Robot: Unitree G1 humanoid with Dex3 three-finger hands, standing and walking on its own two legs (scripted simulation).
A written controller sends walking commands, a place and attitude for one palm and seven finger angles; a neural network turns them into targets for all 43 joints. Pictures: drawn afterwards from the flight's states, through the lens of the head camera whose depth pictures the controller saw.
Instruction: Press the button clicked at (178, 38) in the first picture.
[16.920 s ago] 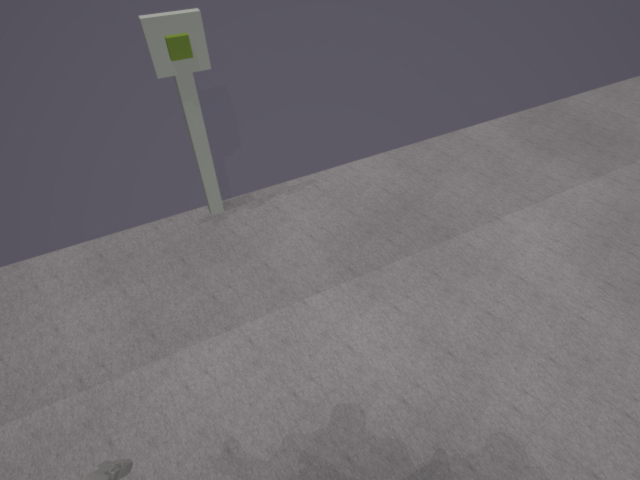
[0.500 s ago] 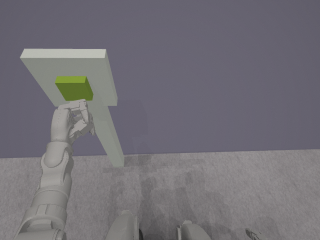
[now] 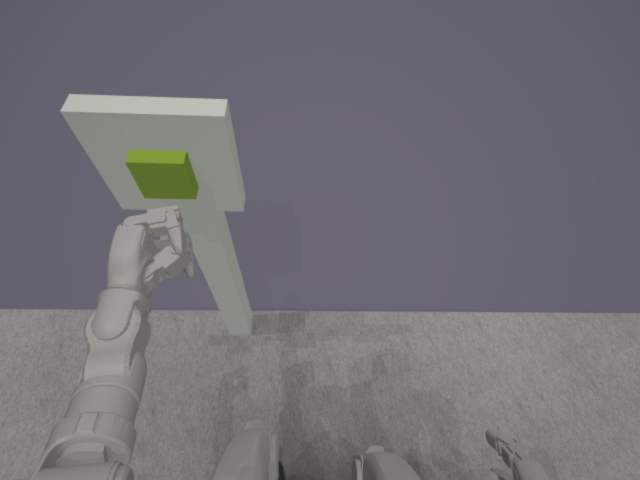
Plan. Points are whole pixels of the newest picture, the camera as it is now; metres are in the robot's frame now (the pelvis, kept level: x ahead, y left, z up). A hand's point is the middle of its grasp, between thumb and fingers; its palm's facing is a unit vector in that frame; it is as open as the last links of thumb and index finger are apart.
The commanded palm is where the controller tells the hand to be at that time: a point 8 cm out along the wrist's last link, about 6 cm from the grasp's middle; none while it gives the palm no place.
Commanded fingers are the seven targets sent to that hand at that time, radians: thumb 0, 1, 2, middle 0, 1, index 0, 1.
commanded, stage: aim a knuckle at the button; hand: left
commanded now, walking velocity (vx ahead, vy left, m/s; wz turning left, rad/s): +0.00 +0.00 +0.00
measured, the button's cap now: (165, 173) +0.48 +0.22 +0.07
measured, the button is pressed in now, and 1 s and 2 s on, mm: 0 0 11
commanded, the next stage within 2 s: press the button with the knuckle in 0.88 s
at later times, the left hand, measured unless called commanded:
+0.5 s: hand (188, 250) +0.38 +0.18 +0.04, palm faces +0.02 -1.00 -0.02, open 3.1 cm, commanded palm +0.35 +0.23 +0.04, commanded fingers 0.00 0.90 0.90 -1.30 -1.50 -1.30 -1.50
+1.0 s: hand (179, 246) +0.38 +0.19 +0.05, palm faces +0.04 -1.00 -0.04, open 3.1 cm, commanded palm +0.36 +0.24 +0.04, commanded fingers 0.00 0.90 0.90 -1.30 -1.50 -1.30 -1.50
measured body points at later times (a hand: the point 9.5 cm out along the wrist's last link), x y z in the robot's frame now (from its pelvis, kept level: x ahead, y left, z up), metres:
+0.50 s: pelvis +0.00 +0.00 +0.00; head +0.08 +0.01 +0.44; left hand +0.38 +0.23 +0.04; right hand +0.10 -0.26 -0.11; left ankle +0.05 +0.09 -0.65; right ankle -0.02 -0.10 -0.65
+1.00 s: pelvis +0.00 +0.00 +0.00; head +0.09 +0.01 +0.44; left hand +0.38 +0.24 +0.05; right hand +0.11 -0.26 -0.11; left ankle +0.05 +0.09 -0.65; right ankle -0.02 -0.10 -0.65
